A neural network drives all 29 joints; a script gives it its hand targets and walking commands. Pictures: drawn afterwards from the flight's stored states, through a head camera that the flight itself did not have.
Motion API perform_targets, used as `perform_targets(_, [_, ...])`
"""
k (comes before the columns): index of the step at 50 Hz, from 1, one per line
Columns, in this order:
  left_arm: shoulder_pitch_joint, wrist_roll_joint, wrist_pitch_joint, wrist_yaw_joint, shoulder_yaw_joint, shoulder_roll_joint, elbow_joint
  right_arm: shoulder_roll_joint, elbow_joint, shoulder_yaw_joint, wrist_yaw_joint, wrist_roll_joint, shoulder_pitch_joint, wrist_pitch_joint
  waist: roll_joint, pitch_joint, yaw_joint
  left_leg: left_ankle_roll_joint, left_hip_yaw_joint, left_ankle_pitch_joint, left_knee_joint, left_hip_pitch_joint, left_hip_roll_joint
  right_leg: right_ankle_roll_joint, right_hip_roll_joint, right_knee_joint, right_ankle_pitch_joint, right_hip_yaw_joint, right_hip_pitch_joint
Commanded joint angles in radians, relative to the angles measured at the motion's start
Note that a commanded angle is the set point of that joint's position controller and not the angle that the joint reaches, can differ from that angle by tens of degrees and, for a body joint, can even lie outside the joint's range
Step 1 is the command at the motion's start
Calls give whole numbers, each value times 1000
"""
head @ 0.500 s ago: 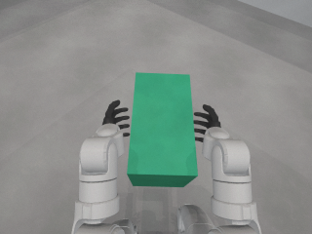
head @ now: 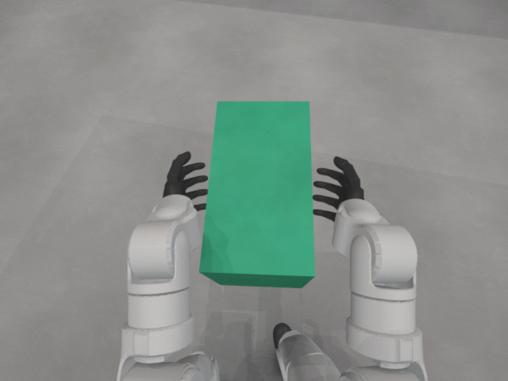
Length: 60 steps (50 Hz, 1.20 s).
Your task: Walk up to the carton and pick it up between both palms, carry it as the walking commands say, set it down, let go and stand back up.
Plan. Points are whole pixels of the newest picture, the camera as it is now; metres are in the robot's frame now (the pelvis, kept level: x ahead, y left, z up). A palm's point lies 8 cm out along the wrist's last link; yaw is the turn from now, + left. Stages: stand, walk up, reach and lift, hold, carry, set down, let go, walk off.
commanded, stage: carry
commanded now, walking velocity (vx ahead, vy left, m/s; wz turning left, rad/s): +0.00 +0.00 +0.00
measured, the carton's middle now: (261, 199) +0.38 -0.05 -0.01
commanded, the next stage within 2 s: none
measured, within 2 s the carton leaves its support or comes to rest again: neither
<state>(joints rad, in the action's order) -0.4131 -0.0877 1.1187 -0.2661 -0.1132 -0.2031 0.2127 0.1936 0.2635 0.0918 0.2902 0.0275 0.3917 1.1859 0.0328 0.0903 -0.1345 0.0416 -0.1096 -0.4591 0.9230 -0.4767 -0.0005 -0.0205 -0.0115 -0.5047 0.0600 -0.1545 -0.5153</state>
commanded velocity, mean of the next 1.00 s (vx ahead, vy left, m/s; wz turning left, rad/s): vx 0.00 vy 0.00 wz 0.00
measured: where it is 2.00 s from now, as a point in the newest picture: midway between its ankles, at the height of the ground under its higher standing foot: outside the picture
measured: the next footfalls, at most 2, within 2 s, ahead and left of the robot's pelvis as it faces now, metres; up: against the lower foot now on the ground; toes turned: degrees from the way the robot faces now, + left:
left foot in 0.10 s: -0.01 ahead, +0.12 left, +0.00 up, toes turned +4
right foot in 0.42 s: -0.04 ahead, -0.12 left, +0.00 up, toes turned -6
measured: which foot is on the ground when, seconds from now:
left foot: up 0.00-0.08, down 0.10-1.00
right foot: down 0.00-0.10, up 0.12-0.40, down 0.42-1.00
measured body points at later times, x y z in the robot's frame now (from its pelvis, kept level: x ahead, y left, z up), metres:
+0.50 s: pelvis -0.08 +0.00 +0.00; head -0.06 +0.00 +0.45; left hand +0.24 +0.11 +0.10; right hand +0.23 -0.13 +0.07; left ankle -0.04 +0.12 -0.72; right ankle -0.07 -0.11 -0.73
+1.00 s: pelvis -0.09 +0.01 +0.00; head -0.10 +0.02 +0.45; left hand +0.23 +0.12 +0.10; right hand +0.21 -0.12 +0.08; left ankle -0.05 +0.11 -0.73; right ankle -0.07 -0.11 -0.73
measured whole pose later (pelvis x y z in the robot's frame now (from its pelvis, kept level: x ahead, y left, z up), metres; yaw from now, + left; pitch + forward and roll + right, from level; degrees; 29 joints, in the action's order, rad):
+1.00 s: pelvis -0.09 +0.01 +0.00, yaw -4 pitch +2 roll -1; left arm -0.39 -0.09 1.22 -0.27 -0.08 -0.19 0.15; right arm 0.19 0.09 0.09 0.27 0.09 0.37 1.24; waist 0.00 -0.07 0.02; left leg -0.03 -0.13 -0.23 0.57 -0.37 -0.06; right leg 0.00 -0.01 -0.53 0.23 0.03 -0.34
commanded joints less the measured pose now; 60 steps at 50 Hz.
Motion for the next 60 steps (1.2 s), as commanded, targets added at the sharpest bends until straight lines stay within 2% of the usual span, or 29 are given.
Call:
perform_targets(1, [-213, 221, -13, 165, 422, -960, 181, 1049, 155, -621, -241, -387, 434, -47, 181, -682, 163, 4, 51, -43, -208, 166, 54, 105, -205, 173, -30, -203, 375])
perform_targets(3, [-233, 234, -7, 167, 454, -982, 164, 1051, 139, -610, -242, -369, 427, -46, 189, -674, 156, -16, 2, 9, -360, 342, 42, 53, -160, 197, 152, -135, 245])
perform_targets(4, [-251, 244, 2, 169, 463, -983, 155, 1046, 122, -593, -240, -354, 410, -41, 133, -657, 142, -40, -11, 32, -458, 460, 18, 2, -111, 170, 230, -82, 137])
perform_targets(5, [-257, 248, 12, 168, 489, -984, 136, 1036, 103, -573, -241, -336, 388, -37, -27, -634, 125, -77, 118, -7, -577, 531, -102, -35, -38, 27, 270, 7, 10])
perform_targets(6, [-279, 264, 18, 172, 505, -991, 132, 1017, 112, -557, -239, -316, 397, -37, -280, -583, 124, -147, 417, -69, -666, 454, -397, -46, 33, -284, 358, 102, -103])
perform_targets(7, [-332, 274, 29, 177, 535, -996, 149, 1000, 119, -519, -250, -292, 409, -36, -359, -474, 130, -214, 522, -212, -754, 259, -560, -64, 27, -513, 449, 193, -212])
perform_targets(8, [-355, 282, 37, 187, 534, -1002, 120, 999, 97, -503, -256, -287, 426, -29, -252, -397, 142, -220, 422, -258, -749, 117, -507, -56, -16, -684, 385, 167, -140])
perform_targets(10, [-410, 311, 40, 200, 552, -1054, 85, 1017, 99, -497, -251, -275, 469, -33, -115, -405, 149, -158, 224, 21, -668, 149, -365, -29, -12, -770, 283, 121, -82])
perform_targets(11, [-409, 331, 44, 209, 567, -1070, 63, 1012, 92, -482, -245, -254, 440, -36, -109, -442, 146, -140, 133, 165, -605, 241, -304, -31, -1, -690, 285, 150, -78])
perform_targets(13, [-452, 379, 49, 216, 603, -1099, 56, 994, 98, -439, -226, -221, 430, -47, -191, -509, 139, -142, 110, 560, -489, 398, -286, -45, 30, -500, 359, 198, -60])
perform_targets(16, [-429, 400, 52, 215, 618, -1099, 58, 971, 99, -402, -205, -192, 384, -50, -253, -554, 121, -162, 139, 734, -439, 477, -318, -42, 46, -283, 425, 215, 11])
perform_targets(18, [-419, 405, 53, 218, 605, -1108, 64, 987, 85, -407, -201, -189, 379, -46, -241, -581, 130, -156, 125, 677, -390, 449, -319, -23, 21, -64, 321, 195, 110])
perform_targets(20, [-400, 395, 54, 220, 585, -1102, 42, 990, 52, -413, -202, -196, 364, -46, -173, -587, 134, -98, 80, 549, -357, 322, -253, -10, 5, 158, 36, 206, 336])
perform_targets(21, [-381, 385, 55, 221, 571, -1098, 22, 1000, 41, -421, -202, -201, 359, -45, -55, -596, 123, -60, 73, 400, -307, 209, -203, 20, -109, 133, -142, 51, 441])
perform_targets(22, [-363, 379, 50, 225, 552, -1089, 20, 998, 79, -434, -198, -203, 392, -46, 124, -622, 116, -23, 49, 124, -216, 80, -117, 58, -259, 87, -437, -135, 526])
perform_targets(23, [-353, 367, 40, 225, 544, -1102, 28, 1000, 132, -473, -204, -227, 445, -42, 233, -593, 131, -16, 56, -75, -204, 53, -60, 107, -268, 85, -392, -174, 481])
perform_targets(25, [-337, 340, 36, 219, 503, -1091, 36, 1022, 138, -504, -214, -266, 491, -41, 173, -582, 138, -24, 39, -61, -185, 44, -38, 121, -251, 98, -304, -111, 469])
perform_targets(28, [-307, 299, 29, 203, 464, -1082, 34, 1060, 132, -537, -228, -315, 504, -37, 111, -609, 128, -29, 3, 206, -434, 209, -41, 94, -162, 34, -222, 45, 416])
perform_targets(30, [-273, 267, 29, 186, 454, -1070, 24, 1048, 140, -548, -243, -339, 520, -33, 6, -646, 122, -44, 64, 371, -498, 354, -118, 70, -119, -18, -165, 77, 343])
perform_targets(31, [-262, 246, 35, 181, 444, -1053, 1, 1029, 131, -550, -249, -343, 545, -32, -74, -644, 126, -74, 183, 430, -505, 368, -218, 51, -78, -45, -23, 106, 273])
perform_targets(33, [-268, 227, 44, 172, 442, -1032, -3, 1014, 84, -535, -255, -336, 515, -21, -147, -601, 133, -95, 174, 361, -520, 319, -245, 49, -44, -16, 135, 134, 259])
perform_targets(38, [-298, 257, 57, 181, 471, -1031, -38, 986, 18, -480, -246, -277, 449, -18, -92, -538, 130, -64, 96, 263, -476, 258, -187, 65, -83, 9, -12, 78, 255])
perform_targets(43, [-336, 294, 56, 202, 489, -1064, -38, 994, 72, -471, -233, -256, 502, -32, -25, -553, 128, -73, 108, 228, -468, 288, -192, 56, -82, 24, 27, 75, 228])
perform_targets(46, [-369, 314, 56, 206, 511, -1071, -24, 1000, 47, -447, -225, -240, 478, -34, -87, -555, 128, -79, 114, 249, -481, 299, -192, 52, -79, 7, 23, 87, 212])
perform_targets(47, [-360, 306, 53, 209, 497, -1065, -34, 996, 60, -458, -223, -240, 500, -38, -46, -555, 130, -76, 104, 221, -472, 286, -189, 56, -81, 23, 17, 83, 237])
perform_targets(50, [-333, 307, 57, 212, 493, -1077, -43, 1001, 80, -463, -222, -249, 505, -39, -72, -559, 130, -72, 95, 301, -445, 296, -175, 62, -86, 12, -40, 83, 237])
perform_targets(53, [-333, 311, 47, 210, 497, -1074, -19, 1008, 89, -472, -224, -258, 491, -42, -26, -592, 130, -72, 87, 363, -407, 320, -166, 61, -98, 8, -113, 77, 264])
perform_targets(57, [-311, 300, 44, 211, 492, -1084, -20, 1015, 104, -484, -231, -269, 501, -44, -78, -579, 130, -78, 102, 336, -440, 320, -176, 62, -90, -6, -58, 85, 244])
perform_targets(60, [-289, 290, 45, 208, 483, -1074, -16, 1016, 93, -488, -235, -276, 476, -41, -57, -591, 131, -75, 93, 380, -424, 326, -180, 68, -90, -8, -101, 92, 272])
